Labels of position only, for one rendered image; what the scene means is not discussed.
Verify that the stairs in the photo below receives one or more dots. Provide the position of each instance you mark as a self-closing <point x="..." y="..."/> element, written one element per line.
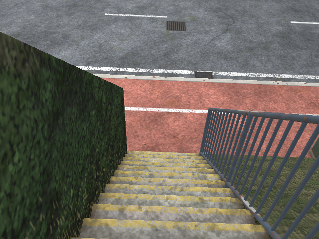
<point x="168" y="195"/>

